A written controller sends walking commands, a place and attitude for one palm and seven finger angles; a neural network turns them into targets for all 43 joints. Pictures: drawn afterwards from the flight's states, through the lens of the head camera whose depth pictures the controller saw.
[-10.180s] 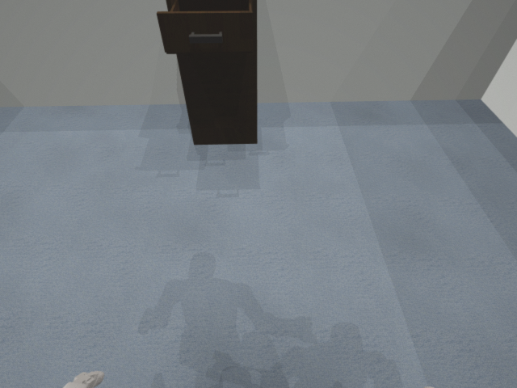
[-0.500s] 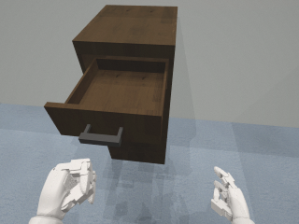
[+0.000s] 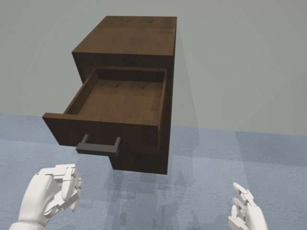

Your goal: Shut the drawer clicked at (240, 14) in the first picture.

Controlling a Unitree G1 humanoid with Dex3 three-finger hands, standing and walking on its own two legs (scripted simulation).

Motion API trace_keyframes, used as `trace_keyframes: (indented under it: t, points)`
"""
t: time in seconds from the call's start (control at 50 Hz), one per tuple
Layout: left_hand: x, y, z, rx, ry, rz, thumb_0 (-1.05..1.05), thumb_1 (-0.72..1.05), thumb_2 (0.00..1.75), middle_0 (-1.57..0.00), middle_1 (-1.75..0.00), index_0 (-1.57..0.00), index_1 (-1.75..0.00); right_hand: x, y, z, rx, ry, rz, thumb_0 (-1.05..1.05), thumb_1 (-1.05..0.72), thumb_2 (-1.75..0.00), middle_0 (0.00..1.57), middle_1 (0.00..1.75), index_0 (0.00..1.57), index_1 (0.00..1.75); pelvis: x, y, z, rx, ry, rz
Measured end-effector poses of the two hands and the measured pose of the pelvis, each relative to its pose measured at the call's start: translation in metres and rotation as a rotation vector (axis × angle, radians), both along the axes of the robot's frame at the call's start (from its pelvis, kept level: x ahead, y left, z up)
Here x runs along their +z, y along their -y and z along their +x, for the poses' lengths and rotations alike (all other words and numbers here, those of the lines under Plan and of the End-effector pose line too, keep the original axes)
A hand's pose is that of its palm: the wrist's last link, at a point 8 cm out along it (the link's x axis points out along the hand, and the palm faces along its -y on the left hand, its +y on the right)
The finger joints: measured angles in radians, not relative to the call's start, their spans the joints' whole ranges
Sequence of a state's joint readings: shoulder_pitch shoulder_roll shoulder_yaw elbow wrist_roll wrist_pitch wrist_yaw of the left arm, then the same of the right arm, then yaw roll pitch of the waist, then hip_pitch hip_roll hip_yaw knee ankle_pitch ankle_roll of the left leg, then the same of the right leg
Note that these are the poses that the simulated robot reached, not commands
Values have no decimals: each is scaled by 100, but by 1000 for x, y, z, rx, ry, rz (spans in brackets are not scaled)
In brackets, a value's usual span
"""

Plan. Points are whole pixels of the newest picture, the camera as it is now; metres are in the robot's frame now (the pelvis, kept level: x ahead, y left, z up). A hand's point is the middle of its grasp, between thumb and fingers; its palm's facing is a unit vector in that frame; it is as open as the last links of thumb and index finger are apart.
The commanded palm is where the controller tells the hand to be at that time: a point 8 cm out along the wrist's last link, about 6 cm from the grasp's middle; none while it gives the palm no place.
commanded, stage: raise the hand and make a fist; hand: left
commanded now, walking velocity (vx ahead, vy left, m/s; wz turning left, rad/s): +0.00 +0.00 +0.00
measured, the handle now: (100, 144) +0.35 +0.20 +0.03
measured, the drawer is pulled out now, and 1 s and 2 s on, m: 0.30 0.30 0.30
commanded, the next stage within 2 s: bring the fist close to the handle in 0.06 s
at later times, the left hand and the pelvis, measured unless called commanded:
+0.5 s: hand (86, 191) +0.18 +0.17 +0.09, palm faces -0.02 -1.00 -0.05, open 3.2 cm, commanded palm +0.16 +0.22 +0.09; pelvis -0.01 +0.00 +0.00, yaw +0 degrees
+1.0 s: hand (99, 182) +0.22 +0.16 +0.04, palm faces -0.04 -1.00 -0.05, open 3.2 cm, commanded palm +0.21 +0.22 +0.04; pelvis -0.01 +0.01 -0.02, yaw -1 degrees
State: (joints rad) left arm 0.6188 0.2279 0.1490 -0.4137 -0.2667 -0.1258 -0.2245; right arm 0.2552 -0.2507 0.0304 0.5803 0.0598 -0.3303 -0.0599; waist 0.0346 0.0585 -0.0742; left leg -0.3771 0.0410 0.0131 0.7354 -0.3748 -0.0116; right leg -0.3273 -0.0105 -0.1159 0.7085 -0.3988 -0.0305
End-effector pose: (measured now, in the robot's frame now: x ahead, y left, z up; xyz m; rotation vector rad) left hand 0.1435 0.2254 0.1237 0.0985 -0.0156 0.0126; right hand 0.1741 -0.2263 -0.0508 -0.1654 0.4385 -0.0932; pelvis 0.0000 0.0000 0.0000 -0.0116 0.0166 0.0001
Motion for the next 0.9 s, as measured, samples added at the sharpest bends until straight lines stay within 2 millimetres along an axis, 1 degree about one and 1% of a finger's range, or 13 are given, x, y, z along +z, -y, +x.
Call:
trace_keyframes:
  t: [0.08, 0.2, 0.3, 0.46, 0.7, 0.9]
  points:
    - [1, 1, -1, -3, 13, -3, 1, 90, 90, -140, -160, -140, -160, 3, 0, 2, 5, 20, 2, 1, -90, -90, 20, 30, 20, 30, 1, 1, -1, 0, 4, 1]
    - [0, -1, -2, -1, 1, -3, 1, 90, 90, -140, -160, -140, -160, 5, -6, 5, 17, 36, 15, 1, -90, -90, 20, 30, 20, 30, 2, 2, -3, -1, 9, 1]
    - [-8, -3, 1, 6, -9, -26, 1, 90, 90, -140, -160, -140, -160, 3, -11, 5, 35, 31, 13, 1, -90, -90, 20, 30, 20, 30, 2, 1, -6, 4, 8, -1]
    - [-24, 5, 14, -27, -24, -41, 1, 90, 90, -140, -160, -140, -160, -6, -11, -7, 36, -23, -5, 1, -90, -90, 20, 30, 20, 30, -1, -3, -10, 4, -10, 2]
    - [-48, 2, 40, -35, -39, -45, 1, 90, 90, -140, -160, -140, -160, -25, -5, -30, -11, -134, -24, 1, -90, -90, 20, 30, 20, 30, -8, -9, -12, -4, -55, 1]
    - [-67, 9, 56, -55, -44, -52, 1, 90, 90, -139, -160, -140, -160, -36, -5, -34, -21, -176, -27, 1, -90, -90, 20, 30, 20, 30, -16, -13, -11, -11, -97, 4]
